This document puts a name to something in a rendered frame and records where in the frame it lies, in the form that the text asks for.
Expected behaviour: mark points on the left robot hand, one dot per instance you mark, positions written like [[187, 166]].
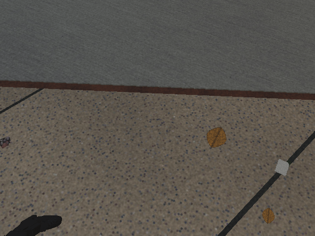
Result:
[[35, 224]]

